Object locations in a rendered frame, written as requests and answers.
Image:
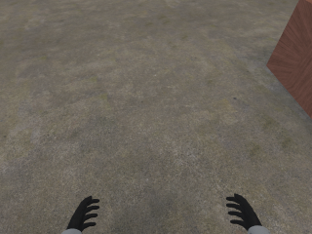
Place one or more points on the right robot hand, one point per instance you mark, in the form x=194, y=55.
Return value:
x=247, y=214

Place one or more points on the pedestal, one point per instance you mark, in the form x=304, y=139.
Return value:
x=291, y=60

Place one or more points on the left robot hand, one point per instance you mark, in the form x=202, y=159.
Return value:
x=79, y=216

